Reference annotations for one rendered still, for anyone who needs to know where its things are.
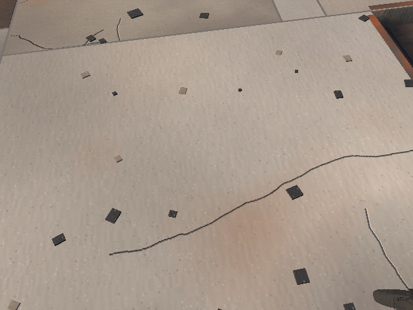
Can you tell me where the robot right hand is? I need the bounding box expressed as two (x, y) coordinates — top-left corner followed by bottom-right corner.
(373, 289), (413, 310)

